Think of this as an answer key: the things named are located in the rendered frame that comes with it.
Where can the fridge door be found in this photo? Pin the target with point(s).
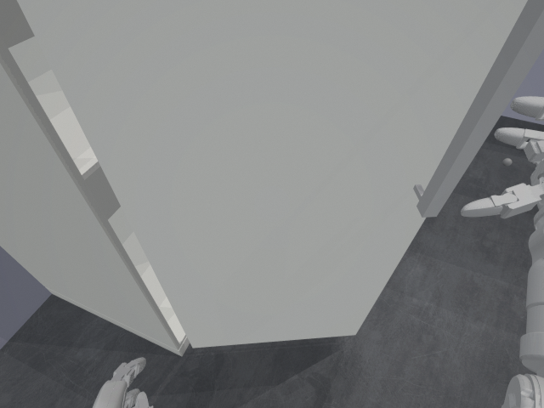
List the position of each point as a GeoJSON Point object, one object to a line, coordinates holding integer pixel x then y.
{"type": "Point", "coordinates": [265, 152]}

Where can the right robot forearm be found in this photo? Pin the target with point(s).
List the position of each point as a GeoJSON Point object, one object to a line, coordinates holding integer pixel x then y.
{"type": "Point", "coordinates": [531, 353]}

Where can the robot right hand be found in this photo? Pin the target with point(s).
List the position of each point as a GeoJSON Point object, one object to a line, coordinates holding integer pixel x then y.
{"type": "Point", "coordinates": [519, 198]}

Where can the right robot upper arm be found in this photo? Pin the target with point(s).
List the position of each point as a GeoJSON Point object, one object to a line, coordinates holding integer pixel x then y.
{"type": "Point", "coordinates": [525, 391]}

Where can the handle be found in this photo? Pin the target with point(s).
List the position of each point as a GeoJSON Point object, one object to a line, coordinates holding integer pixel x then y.
{"type": "Point", "coordinates": [518, 54]}

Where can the robot left hand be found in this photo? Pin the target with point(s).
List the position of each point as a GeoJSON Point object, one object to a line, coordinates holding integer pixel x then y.
{"type": "Point", "coordinates": [113, 393]}

